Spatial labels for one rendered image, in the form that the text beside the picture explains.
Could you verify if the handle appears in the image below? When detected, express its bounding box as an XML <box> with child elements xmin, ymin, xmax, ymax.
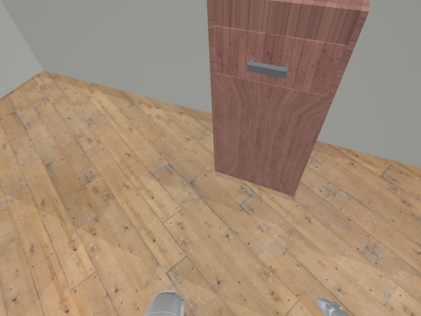
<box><xmin>247</xmin><ymin>57</ymin><xmax>289</xmax><ymax>78</ymax></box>

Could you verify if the left robot thigh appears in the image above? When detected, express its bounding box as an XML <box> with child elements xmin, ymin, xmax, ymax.
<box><xmin>144</xmin><ymin>292</ymin><xmax>184</xmax><ymax>316</ymax></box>

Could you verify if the cabinet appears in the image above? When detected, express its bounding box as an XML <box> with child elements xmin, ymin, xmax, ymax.
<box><xmin>207</xmin><ymin>0</ymin><xmax>370</xmax><ymax>196</ymax></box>

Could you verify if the robot right hand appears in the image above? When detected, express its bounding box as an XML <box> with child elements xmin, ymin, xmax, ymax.
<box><xmin>316</xmin><ymin>298</ymin><xmax>350</xmax><ymax>316</ymax></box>

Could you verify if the drawer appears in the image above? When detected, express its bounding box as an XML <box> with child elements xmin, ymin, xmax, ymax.
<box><xmin>214</xmin><ymin>25</ymin><xmax>346</xmax><ymax>95</ymax></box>

